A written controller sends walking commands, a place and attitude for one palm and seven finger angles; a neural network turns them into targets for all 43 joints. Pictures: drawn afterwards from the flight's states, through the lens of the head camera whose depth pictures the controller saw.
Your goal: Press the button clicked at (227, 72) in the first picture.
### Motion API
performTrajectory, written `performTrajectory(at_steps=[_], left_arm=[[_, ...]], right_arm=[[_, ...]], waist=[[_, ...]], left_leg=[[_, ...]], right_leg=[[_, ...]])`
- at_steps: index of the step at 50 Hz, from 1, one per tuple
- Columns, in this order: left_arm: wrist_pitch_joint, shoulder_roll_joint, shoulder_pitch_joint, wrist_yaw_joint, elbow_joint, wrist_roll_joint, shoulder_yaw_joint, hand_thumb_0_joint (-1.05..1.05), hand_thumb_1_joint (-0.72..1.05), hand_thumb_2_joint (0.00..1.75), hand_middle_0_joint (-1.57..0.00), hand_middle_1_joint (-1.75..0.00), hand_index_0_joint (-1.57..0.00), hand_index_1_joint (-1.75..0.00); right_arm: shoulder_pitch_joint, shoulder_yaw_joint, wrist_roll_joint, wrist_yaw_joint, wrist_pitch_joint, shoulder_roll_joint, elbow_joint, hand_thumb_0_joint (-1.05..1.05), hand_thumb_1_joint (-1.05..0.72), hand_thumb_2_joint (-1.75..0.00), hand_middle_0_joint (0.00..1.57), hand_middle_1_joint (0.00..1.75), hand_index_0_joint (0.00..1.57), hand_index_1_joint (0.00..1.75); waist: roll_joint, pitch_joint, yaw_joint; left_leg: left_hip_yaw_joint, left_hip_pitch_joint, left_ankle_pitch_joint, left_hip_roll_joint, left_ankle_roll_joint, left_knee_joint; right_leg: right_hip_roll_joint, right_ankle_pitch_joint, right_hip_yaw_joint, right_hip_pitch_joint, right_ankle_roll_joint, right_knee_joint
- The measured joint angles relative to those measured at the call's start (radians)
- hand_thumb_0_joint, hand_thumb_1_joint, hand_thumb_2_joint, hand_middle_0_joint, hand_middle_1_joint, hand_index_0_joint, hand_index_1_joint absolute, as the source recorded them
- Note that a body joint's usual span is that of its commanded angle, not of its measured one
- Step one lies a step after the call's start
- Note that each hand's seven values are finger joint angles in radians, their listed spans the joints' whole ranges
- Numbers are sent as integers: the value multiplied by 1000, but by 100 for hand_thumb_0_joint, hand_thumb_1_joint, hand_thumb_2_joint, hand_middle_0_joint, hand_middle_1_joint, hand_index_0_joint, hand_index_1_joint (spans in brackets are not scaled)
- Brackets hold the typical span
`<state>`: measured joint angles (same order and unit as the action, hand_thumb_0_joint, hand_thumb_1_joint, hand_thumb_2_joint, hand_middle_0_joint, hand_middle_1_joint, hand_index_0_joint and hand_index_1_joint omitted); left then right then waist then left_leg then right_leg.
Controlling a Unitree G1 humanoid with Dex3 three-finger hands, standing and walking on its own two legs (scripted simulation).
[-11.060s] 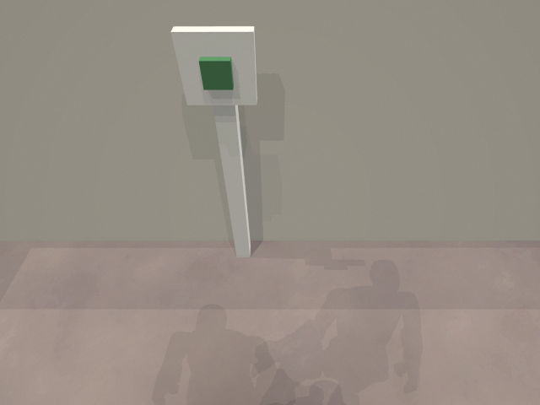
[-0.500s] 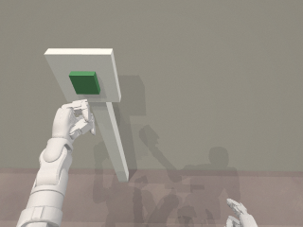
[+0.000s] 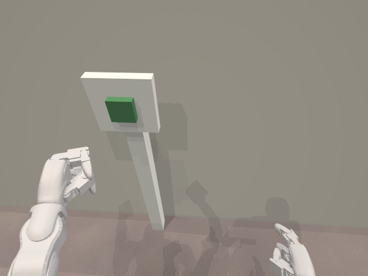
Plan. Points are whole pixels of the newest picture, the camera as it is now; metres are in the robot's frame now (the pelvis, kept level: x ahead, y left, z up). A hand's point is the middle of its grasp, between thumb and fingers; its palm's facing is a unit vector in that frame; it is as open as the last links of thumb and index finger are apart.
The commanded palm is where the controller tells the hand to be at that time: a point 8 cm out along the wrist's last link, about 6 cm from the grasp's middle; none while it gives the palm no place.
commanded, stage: draw the hand back to the body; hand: left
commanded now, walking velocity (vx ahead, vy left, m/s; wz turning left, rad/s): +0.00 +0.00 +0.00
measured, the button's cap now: (122, 109) +0.50 +0.22 +0.11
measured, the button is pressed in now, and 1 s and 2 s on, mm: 0 0 0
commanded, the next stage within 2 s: step back with the hand held close in 0.84 s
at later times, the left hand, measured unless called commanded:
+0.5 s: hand (52, 191) +0.21 +0.24 +0.16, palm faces +0.36 -0.86 -0.36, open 3.1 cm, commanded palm +0.15 +0.29 +0.18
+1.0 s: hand (40, 195) +0.19 +0.25 +0.17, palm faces +0.40 -0.84 -0.36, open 3.1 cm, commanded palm +0.15 +0.29 +0.18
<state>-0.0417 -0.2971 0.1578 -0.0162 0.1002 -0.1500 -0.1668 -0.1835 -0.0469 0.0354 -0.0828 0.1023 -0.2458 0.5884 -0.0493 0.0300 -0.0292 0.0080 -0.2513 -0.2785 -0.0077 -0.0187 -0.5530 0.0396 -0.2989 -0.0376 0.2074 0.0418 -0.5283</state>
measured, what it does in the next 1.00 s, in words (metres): stands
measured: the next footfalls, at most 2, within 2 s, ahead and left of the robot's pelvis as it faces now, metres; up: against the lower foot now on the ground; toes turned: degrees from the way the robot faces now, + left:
none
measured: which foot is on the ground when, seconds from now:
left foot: down 0.00-1.00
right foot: down 0.00-1.00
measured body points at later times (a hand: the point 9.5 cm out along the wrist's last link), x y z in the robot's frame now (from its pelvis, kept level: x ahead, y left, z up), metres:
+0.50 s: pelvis +0.02 +0.01 +0.01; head -0.01 -0.01 +0.46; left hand +0.18 +0.29 +0.18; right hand +0.20 -0.21 -0.07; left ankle +0.01 +0.11 -0.73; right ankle -0.01 -0.09 -0.73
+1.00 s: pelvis +0.01 +0.01 +0.01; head -0.02 +0.00 +0.46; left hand +0.17 +0.29 +0.19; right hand +0.20 -0.20 -0.07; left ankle +0.01 +0.11 -0.73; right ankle -0.01 -0.09 -0.73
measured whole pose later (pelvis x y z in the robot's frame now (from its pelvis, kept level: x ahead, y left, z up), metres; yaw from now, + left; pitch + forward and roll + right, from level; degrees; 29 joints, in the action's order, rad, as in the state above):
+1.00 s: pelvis +0.01 +0.01 +0.01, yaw +0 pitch -5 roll -1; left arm -0.09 -0.33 0.52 0.11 0.48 -0.07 -0.28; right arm -0.20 -0.04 0.00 -0.06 0.08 -0.22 0.61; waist -0.06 0.00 -0.07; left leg 0.02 -0.11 -0.25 -0.01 -0.03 -0.44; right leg 0.04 -0.25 -0.02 0.05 0.03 -0.38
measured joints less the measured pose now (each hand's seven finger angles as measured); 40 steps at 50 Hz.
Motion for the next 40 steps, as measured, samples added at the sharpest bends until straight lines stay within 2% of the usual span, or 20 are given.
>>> performTrajectory(at_steps=[4,9,20,30,40], left_arm=[[-10,6,59,69,61,44,18,2,89,90,-130,-150,-130,-150],[-16,5,120,103,127,67,11,2,89,90,-130,-150,-130,-150],[-28,-11,275,114,276,78,-45,2,89,90,-130,-149,-130,-150],[-38,-33,385,120,384,78,-103,2,89,90,-130,-149,-130,-150],[-38,-16,367,126,371,83,-99,2,89,90,-130,-149,-130,-150]], right_arm=[[11,-6,-13,0,-14,8,11,1,-91,-90,20,30,20,30],[10,-12,-25,6,-28,19,29,1,-91,-90,20,30,20,30],[-9,1,-36,25,-46,24,34,1,-90,-90,20,30,20,30],[-17,18,-33,23,-31,14,25,1,-91,-90,20,30,20,30],[-8,16,-37,15,-23,20,26,1,-91,-90,20,30,20,30]], waist=[[0,-26,-13],[-3,-41,-22],[-12,-38,-24],[-14,-24,-37],[-9,-33,-44]], left_leg=[[0,52,25,-4,-3,56],[2,103,42,-9,-7,106],[11,149,36,-14,-13,135],[13,148,21,-10,-15,118],[9,145,25,-10,-15,115]], right_leg=[[-3,26,1,-53,-3,58],[-7,43,5,-103,-7,106],[-11,43,16,-150,-14,141],[-8,38,18,-155,-17,141],[-8,43,13,-156,-17,142]])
